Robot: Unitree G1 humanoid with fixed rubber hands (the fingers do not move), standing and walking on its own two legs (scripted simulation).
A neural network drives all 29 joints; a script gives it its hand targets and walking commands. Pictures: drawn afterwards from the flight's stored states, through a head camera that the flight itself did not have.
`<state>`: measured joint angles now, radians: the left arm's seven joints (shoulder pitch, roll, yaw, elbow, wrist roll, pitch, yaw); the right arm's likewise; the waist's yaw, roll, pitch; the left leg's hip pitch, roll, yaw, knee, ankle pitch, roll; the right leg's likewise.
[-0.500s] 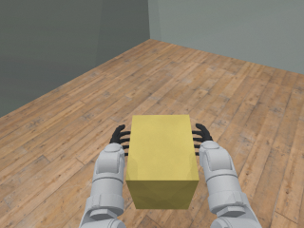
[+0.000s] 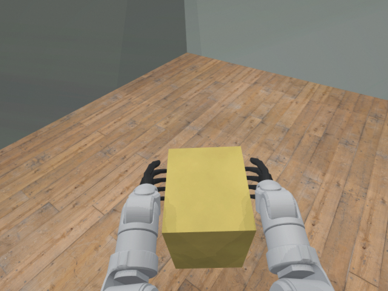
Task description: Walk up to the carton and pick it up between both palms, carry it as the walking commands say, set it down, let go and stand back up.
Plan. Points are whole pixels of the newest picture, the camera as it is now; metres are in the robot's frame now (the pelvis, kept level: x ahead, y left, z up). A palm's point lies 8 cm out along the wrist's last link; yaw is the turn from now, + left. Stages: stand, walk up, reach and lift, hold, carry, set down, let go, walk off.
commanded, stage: carry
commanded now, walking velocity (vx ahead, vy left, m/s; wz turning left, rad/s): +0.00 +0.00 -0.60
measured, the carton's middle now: (206, 210) +0.31 +0.00 -0.02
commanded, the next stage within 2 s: none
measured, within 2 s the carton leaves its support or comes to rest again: neither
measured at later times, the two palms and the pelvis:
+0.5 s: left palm (181, 170) +0.35 +0.05 +0.09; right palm (305, 181) +0.29 -0.19 +0.11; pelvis -0.01 +0.01 -0.01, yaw -15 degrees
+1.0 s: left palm (249, 185) +0.31 -0.09 +0.07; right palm out of the picture +0.17 -0.31 +0.08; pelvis -0.04 +0.00 -0.02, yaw -32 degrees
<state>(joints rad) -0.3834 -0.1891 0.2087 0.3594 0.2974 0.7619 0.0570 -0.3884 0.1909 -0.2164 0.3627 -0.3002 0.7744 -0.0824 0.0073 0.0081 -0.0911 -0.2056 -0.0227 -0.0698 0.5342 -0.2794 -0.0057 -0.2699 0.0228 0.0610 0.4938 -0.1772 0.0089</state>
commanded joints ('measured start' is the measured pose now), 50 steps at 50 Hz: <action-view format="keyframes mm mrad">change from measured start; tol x32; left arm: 1 -477 -1040 -541 -84 -314 -15 -211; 50 -527 -773 -567 -448 -361 160 155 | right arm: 1 -500 1041 538 -87 326 -28 224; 50 -593 807 622 -423 462 145 -90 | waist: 1 -10 -9 -191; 8 2 154 -295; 11 8 -308 -320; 20 -9 -167 -434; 23 -25 322 -350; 50 -15 -168 -416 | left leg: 1 -52 162 -73 -71 -28 35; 8 -67 298 -74 0 345 116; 12 -371 21 103 400 -336 -56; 19 -135 -1 126 60 -155 -49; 25 180 471 -118 -79 773 181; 37 96 341 230 236 685 -20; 40 -532 142 187 549 -426 -126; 50 -121 73 215 33 -1 -37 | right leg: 1 -109 -142 98 -3 -12 -45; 8 -119 -43 -32 164 -133 -19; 12 156 -304 436 -78 513 -178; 20 43 -164 203 -8 308 -85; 23 -437 6 -97 436 -380 9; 33 -290 -21 -242 287 -266 36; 37 -3 -65 -228 -74 51 7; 40 388 -392 215 90 1108 -215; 50 57 -220 42 120 388 -106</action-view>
